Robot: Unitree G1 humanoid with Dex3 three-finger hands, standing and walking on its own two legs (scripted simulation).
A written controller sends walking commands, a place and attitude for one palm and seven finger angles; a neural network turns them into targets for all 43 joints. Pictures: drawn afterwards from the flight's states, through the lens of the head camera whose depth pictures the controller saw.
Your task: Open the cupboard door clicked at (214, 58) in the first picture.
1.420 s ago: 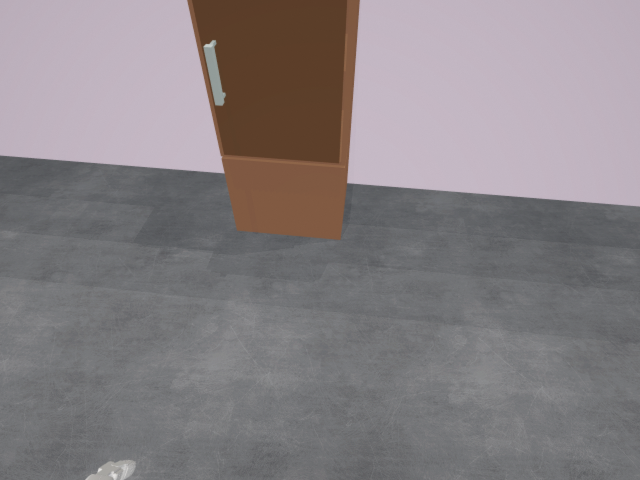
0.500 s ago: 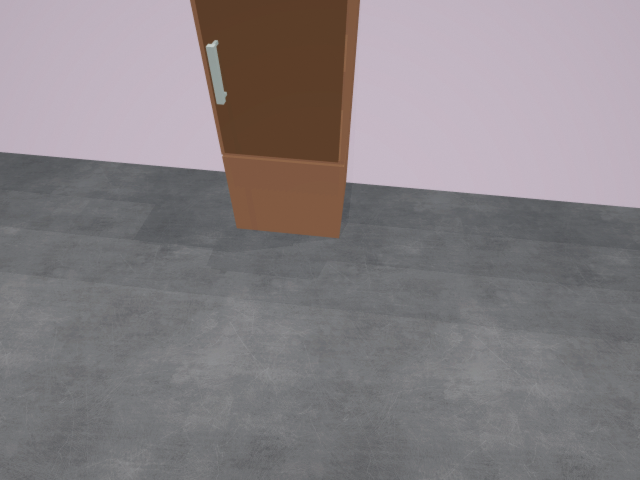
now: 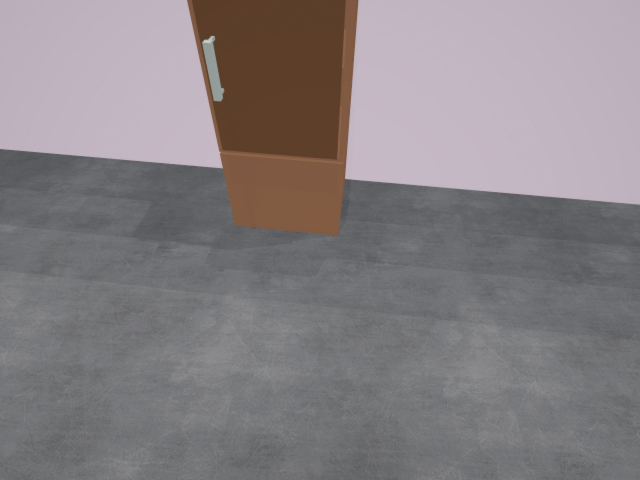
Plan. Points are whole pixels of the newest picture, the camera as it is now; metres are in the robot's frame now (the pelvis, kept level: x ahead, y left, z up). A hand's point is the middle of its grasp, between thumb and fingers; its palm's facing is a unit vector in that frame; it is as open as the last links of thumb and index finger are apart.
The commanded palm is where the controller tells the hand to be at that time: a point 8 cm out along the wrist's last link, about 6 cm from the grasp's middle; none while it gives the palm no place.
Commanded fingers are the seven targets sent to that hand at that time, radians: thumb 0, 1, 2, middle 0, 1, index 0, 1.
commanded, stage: look at it before walking up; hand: left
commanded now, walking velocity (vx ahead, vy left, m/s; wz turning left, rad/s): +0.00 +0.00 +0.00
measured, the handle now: (215, 69) +1.21 +0.39 -0.04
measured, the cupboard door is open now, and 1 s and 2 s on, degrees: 0 0 0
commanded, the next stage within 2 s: walk to a spot facing it in 0.02 s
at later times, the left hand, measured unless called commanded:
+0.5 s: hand out of the picture +0.03 +0.24 -0.19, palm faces +0.15 -0.96 -0.24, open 7.4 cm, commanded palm none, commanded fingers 0.00 0.90 0.90 -0.20 -0.30 -0.20 -0.30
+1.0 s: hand out of the picture +0.09 +0.27 -0.16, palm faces +0.37 -0.91 -0.21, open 7.4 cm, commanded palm none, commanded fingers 0.00 0.90 0.90 -0.20 -0.30 -0.20 -0.30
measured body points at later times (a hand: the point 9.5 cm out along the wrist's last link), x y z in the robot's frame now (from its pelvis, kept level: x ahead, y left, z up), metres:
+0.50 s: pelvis -0.01 +0.02 -0.02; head +0.01 +0.05 +0.43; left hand +0.02 +0.29 -0.17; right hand +0.08 -0.24 -0.15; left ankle -0.02 +0.12 -0.74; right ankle +0.00 -0.12 -0.75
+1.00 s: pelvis +0.08 +0.05 +0.00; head +0.09 +0.06 +0.45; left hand +0.07 +0.32 -0.14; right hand +0.13 -0.19 -0.15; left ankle -0.01 +0.12 -0.75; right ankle +0.19 -0.06 -0.71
